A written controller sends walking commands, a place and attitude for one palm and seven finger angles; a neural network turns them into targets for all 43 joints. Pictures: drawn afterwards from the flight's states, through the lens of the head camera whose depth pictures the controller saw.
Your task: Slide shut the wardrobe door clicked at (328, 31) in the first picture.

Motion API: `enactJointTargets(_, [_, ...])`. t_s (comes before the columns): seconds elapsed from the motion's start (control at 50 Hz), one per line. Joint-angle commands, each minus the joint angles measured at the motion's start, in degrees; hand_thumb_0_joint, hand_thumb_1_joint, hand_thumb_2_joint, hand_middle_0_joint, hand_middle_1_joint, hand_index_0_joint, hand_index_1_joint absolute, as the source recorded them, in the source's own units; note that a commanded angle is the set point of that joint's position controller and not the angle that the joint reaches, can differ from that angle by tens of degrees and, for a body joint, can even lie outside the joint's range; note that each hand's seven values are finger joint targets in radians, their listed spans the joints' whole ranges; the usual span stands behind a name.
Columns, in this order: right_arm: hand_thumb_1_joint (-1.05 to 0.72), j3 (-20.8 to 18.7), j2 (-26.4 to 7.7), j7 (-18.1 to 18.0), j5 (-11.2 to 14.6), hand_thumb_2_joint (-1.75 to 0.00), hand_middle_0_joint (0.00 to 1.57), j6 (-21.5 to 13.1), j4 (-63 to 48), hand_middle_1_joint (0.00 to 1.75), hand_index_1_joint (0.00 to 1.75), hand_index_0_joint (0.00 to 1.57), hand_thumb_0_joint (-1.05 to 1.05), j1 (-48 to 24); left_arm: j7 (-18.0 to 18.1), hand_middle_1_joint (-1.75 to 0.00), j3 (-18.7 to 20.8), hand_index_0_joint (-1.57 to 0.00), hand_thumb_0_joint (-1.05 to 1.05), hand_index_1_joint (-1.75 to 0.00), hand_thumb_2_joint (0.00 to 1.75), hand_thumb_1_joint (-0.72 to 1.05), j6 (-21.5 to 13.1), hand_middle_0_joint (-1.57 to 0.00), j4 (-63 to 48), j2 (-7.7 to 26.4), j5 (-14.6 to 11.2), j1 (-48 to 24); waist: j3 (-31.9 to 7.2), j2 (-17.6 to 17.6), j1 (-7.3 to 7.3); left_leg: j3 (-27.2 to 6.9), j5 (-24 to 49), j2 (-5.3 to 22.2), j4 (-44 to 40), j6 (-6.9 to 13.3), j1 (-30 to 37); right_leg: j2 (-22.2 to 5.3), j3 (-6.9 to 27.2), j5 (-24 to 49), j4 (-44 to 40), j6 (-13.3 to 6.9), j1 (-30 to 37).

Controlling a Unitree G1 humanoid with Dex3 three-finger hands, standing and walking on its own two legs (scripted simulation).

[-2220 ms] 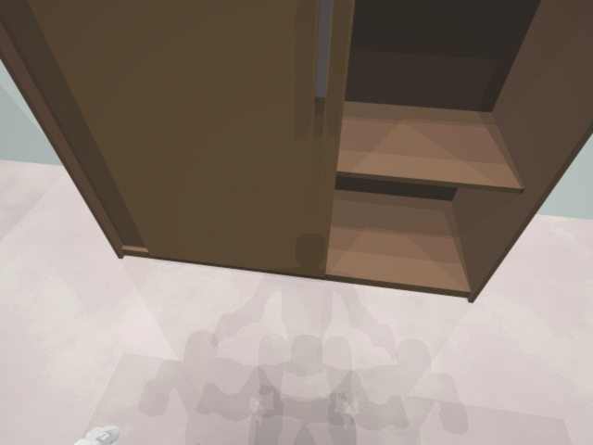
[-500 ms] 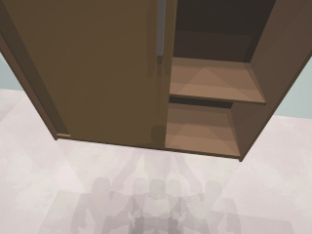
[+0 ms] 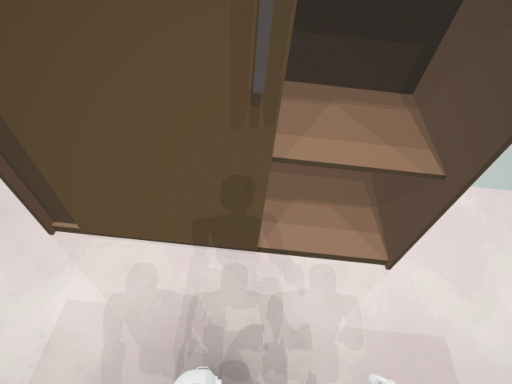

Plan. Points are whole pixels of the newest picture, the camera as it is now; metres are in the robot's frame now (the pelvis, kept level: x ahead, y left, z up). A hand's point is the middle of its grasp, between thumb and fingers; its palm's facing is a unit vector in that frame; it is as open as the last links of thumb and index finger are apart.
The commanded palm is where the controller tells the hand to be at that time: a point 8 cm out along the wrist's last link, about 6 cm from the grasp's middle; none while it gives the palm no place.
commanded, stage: take the last steps up to it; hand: left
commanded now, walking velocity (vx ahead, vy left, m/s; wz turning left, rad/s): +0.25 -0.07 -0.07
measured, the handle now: (266, 6) +0.67 +0.06 +0.25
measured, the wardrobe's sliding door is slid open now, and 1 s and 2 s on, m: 0.57 0.57 0.57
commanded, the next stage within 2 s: come to a stop and stand still in 0.30 s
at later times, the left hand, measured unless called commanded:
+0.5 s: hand (189, 309) +0.26 +0.14 -0.15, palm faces -0.10 -0.98 -0.18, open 7.4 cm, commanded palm none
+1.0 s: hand (138, 348) +0.19 +0.23 -0.17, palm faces +0.07 -0.97 -0.22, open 7.4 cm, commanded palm none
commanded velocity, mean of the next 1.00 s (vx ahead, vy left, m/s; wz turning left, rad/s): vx -0.03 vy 0.02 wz -0.01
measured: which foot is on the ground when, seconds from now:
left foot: down 0.00-0.54, up 0.56-0.92, down 0.94-1.00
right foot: down 0.00-0.00, up 0.02-0.50, down 0.52-0.96, up 0.98-1.00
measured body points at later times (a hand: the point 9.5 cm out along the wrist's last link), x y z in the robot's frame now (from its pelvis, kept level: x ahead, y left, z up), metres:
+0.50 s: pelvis +0.16 -0.02 +0.02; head +0.19 -0.03 +0.47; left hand +0.27 +0.19 -0.13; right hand +0.04 -0.20 -0.13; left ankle +0.08 +0.09 -0.71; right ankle +0.25 -0.15 -0.70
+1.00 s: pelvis +0.13 +0.02 +0.01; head +0.13 +0.05 +0.46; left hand +0.19 +0.28 -0.15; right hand +0.21 -0.23 -0.12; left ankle +0.12 +0.12 -0.72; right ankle +0.23 -0.14 -0.70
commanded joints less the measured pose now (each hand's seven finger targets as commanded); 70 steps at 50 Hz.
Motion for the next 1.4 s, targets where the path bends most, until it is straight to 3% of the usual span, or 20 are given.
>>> enactJointTargets(0.0, [-0.9, -3.3, -13.9, -1.8, -0.3, -0.9, 0.2, 1.2, 3.6, 0.3, 0.3, 0.2, 0.0, 19.7, 0.4, -0.3, 1.5, -0.2, 0.0, -0.3, 0.9, 0.9, -1.6, -0.2, -6.7, 5.6, -0.1, -1.7, -6.0, 9.7, -6.49, -36.2, -8.6, 25.3, -26.5, 11.0, 25.7, -1.6, -0.7, -0.6, 40.4, -2.6, -30.7])
enactJointTargets(0.04, [-0.9, -1.4, -7.2, -1.8, -0.4, -0.9, 0.2, 0.6, 1.9, 0.3, 0.3, 0.2, 0.0, 11.6, -0.6, -0.3, 1.8, -0.2, 0.0, -0.3, 0.9, 0.9, -0.6, -0.2, -6.5, 4.0, 0.8, -4.9, 5.1, 6.7, -2.65, -25.3, -10.3, 19.1, -28.9, 7.5, 9.6, -5.7, -1.9, 8.4, 39.8, -1.5, -30.9])
enactJointTargets(0.12, [-0.9, -0.9, -3.6, -1.9, -0.3, -0.9, 0.2, -0.6, 2.3, 0.3, 0.3, 0.2, 0.0, 11.1, -1.2, -0.3, 1.9, -0.2, 0.0, -0.3, 0.9, 0.9, 1.3, -0.2, -6.1, 1.7, 1.0, -1.7, 2.7, 8.2, 0.57, -10.5, -0.3, 12.6, -28.6, 5.0, 5.7, -6.4, -3.8, 15.3, 33.4, 0.1, -27.2])
enactJointTargets(0.28, [-0.9, -1.0, -5.2, -2.4, -0.5, -0.9, 0.2, -0.8, 4.3, 0.3, 0.3, 0.2, 0.0, 17.9, -1.8, -0.3, 2.3, -0.2, 0.0, -0.3, 0.9, 0.9, 1.8, -0.2, -11.3, 3.9, 0.7, -14.9, 3.5, 6.3, -1.43, -7.7, 18.4, 13.3, -27.7, 6.5, 18.3, -8.1, -5.3, 21.0, 20.1, 1.9, -36.4])
enactJointTargets(0.4, [-0.9, -1.1, -5.5, -2.4, -1.3, -0.9, 0.2, 0.4, 6.6, 0.3, 0.3, 0.2, 0.0, 21.9, -1.6, -0.3, 1.3, -0.2, 0.0, -0.3, 0.9, 0.9, 1.0, -0.2, -14.0, 2.7, 0.3, -23.7, 4.0, 8.5, -4.66, -4.6, 28.1, 12.7, -22.4, 6.7, 20.6, -5.5, -9.8, 16.4, 2.8, 0.1, -28.0])
enactJointTargets(0.44, [-0.9, -0.9, -5.6, -2.8, -1.1, -0.9, 0.2, 1.0, 6.9, 0.3, 0.3, 0.2, 0.0, 20.1, -1.0, -0.3, 1.2, -0.2, 0.0, -0.3, 0.9, 0.9, 0.7, -0.2, -12.8, 2.9, 0.2, -19.6, 0.5, 9.3, -2.29, -3.3, 32.5, 11.7, -16.4, 4.6, 19.8, -4.2, -9.9, 19.6, -3.3, -0.5, -18.2])
enactJointTargets(0.48, [-0.9, -0.4, -3.7, -2.5, 0.0, -0.9, 0.2, 1.2, 7.2, 0.3, 0.3, 0.2, 0.0, 21.3, 0.2, -0.3, 2.1, -0.2, 0.0, -0.3, 0.9, 0.9, -0.5, -0.2, -9.9, 8.1, 0.5, -10.8, -7.1, 1.0, 1.28, -2.0, 19.3, 7.1, -5.3, -0.4, 11.2, -9.1, -4.3, 44.9, -9.6, -0.9, 1.2])
enactJointTargets(0.5, [-0.9, -0.3, -1.3, -2.3, 0.7, -0.9, 0.2, 1.5, 6.9, 0.3, 0.3, 0.2, 0.0, 24.4, 1.0, -0.3, 2.7, -0.2, 0.0, -0.3, 0.9, 0.9, -1.0, -0.2, -9.3, 12.5, 0.4, -8.9, -14.0, -7.1, 0.14, 0.5, -5.8, 1.3, 2.8, -3.2, 5.2, -21.4, 6.6, 70.8, -6.8, -5.9, 9.8])
enactJointTargets(0.54, [-0.9, -1.5, -2.1, -3.0, 1.0, -0.9, 0.2, 3.1, 6.1, 0.3, 0.3, 0.2, 0.0, 23.1, 1.5, -0.3, 2.9, -0.2, 0.0, -0.3, 0.9, 0.9, -0.3, -0.2, -10.1, 14.0, -0.1, -9.7, -13.3, -4.6, -0.02, -4.3, -23.9, -1.5, 17.3, -3.5, 4.7, -26.4, 4.7, 85.7, -7.8, -12.5, 4.8])
enactJointTargets(0.58, [-0.9, -1.6, -1.9, -2.9, 0.8, -0.9, 0.2, 4.8, 5.8, 0.3, 0.3, 0.2, 0.0, 19.8, 2.2, -0.3, 3.0, -0.2, 0.0, -0.3, 0.9, 0.9, 0.3, -0.2, -10.7, 12.3, 0.1, -13.9, -10.2, -9.3, 0.22, -6.9, -22.7, -0.5, 25.4, -3.9, 2.1, -25.1, 5.7, 77.3, -9.5, -12.9, -1.8])
enactJointTargets(0.66, [-0.9, -2.6, -1.7, -2.1, 0.2, -0.9, 0.2, 7.0, 4.3, 0.3, 0.3, 0.2, 0.0, 16.3, 2.8, -0.3, 3.6, -0.2, 0.0, -0.3, 0.9, 0.9, 1.4, -0.2, -12.9, 11.0, 0.3, -18.1, -9.2, -1.6, -0.84, -8.0, -16.1, -1.3, 28.6, -5.0, 0.3, -22.1, 0.6, 61.8, -12.3, -10.5, -7.9])
enactJointTargets(0.72, [-0.9, -2.8, -2.4, -1.5, -0.3, -0.9, 0.2, 8.0, 2.7, 0.3, 0.3, 0.2, 0.0, 15.1, 2.7, -0.3, 3.7, -0.2, 0.0, -0.3, 0.9, 0.9, 1.8, -0.2, -14.4, 11.5, 0.5, -20.4, -9.3, -5.6, -1.46, -7.7, -12.7, -1.6, 26.7, -5.7, 0.7, -21.0, -0.2, 50.1, -14.8, -9.7, -11.1])
enactJointTargets(0.88, [-0.9, -2.3, -4.0, -0.8, -0.1, -0.9, 0.2, 5.9, 0.2, 0.3, 0.3, 0.2, 0.0, 16.0, 1.5, -0.3, 4.1, -0.2, 0.0, -0.3, 0.9, 0.9, 3.6, -0.2, -15.8, 13.8, 1.1, -22.2, -7.0, -8.8, -3.03, -3.8, -7.0, -2.7, -5.5, -3.4, 16.3, -17.1, 2.4, 9.4, -17.4, -5.7, -21.7])
enactJointTargets(0.9, [-0.9, -2.2, -5.2, -0.8, -0.1, -0.9, 0.2, 5.5, 0.5, 0.3, 0.3, 0.2, 0.0, 18.0, 1.2, -0.3, 3.8, -0.2, 0.0, -0.3, 0.9, 0.9, 4.1, -0.2, -15.9, 12.6, 0.6, -21.9, -6.4, -4.6, -4.02, -4.9, -4.2, -2.0, -13.3, -3.3, 20.6, -14.1, 0.2, 4.5, -12.7, -3.4, -25.5])
enactJointTargets(0.94, [-0.9, -3.5, -13.3, -1.2, -1.1, -0.9, 0.2, 5.3, -3.0, 0.3, 0.3, 0.2, 0.0, 13.3, 0.8, -0.3, 2.6, -0.2, 0.0, -0.3, 0.9, 0.9, 5.0, -0.2, -17.2, 6.6, -0.1, -21.3, 1.8, 23.1, -3.85, -29.2, -13.6, 16.2, -30.6, 1.2, 4.4, -1.3, -7.9, -2.0, 10.4, 1.9, -31.6])
enactJointTargets(0.96, [-0.9, -2.8, -13.1, -1.5, -1.2, -0.9, 0.2, 5.6, -5.2, 0.3, 0.3, 0.2, 0.0, 7.0, 0.8, -0.3, 3.0, -0.2, 0.0, -0.3, 0.9, 0.9, 5.2, -0.2, -16.9, 8.6, 0.1, -20.7, 4.3, 17.2, -1.75, -27.0, -16.0, 17.0, -32.0, 4.1, -5.2, -3.4, -1.5, 2.1, 15.7, 0.9, -25.8])
enactJointTargets(1.02, [-0.9, -1.3, -10.0, -2.5, -1.0, -0.9, 0.2, 5.0, -5.7, 0.3, 0.3, 0.2, 0.0, 1.0, 0.3, -0.3, 3.7, -0.2, 0.0, -0.3, 0.9, 0.9, 5.4, -0.2, -12.8, 9.2, 0.8, -14.2, 3.8, 11.6, 1.8, -16.1, -10.3, 8.2, -28.9, 1.7, -2.3, -0.9, -0.4, 10.1, 28.4, 1.4, -25.9])
enactJointTargets(1.22, [-0.9, -0.8, -7.8, -3.3, -0.2, -0.9, 0.2, 3.8, 1.5, 0.3, 0.3, 0.2, 0.0, 12.8, 0.8, -0.3, 0.3, -0.2, 0.0, -0.3, 0.9, 0.9, 3.4, -0.2, -9.3, 6.2, -0.2, -12.1, -6.0, 8.8, -2.77, -19.3, 15.6, 10.2, -23.7, 7.6, 25.1, -3.2, -4.5, 2.6, -1.0, 2.2, -19.3])
enactJointTargets(1.3, [-0.9, -0.1, -6.0, -2.8, 0.8, -0.9, 0.2, 3.5, 3.7, 0.3, 0.3, 0.2, 0.0, 12.8, 1.7, -0.3, -0.4, -0.2, 0.0, -0.3, 0.9, 0.9, 2.1, -0.2, -4.9, 6.1, -0.4, -6.8, -5.3, 2.6, -1.0, -15.2, 13.1, 5.9, -20.3, 2.4, 16.5, -5.5, -2.1, 20.6, -18.2, 0.7, -4.9])
enactJointTargets(1.38, [-0.9, 0.8, -3.9, -2.2, 0.5, -0.9, 0.2, 3.7, 6.0, 0.3, 0.3, 0.2, 0.0, 12.9, 2.0, -0.3, -1.2, -0.2, 0.0, -0.3, 0.9, 0.9, 0.9, -0.2, -3.9, 5.6, -0.5, -8.8, -1.3, -5.3, -2.29, -11.9, 8.6, 2.2, -20.7, -0.4, 16.7, -8.2, 1.5, 21.8, -18.0, -1.8, -9.5])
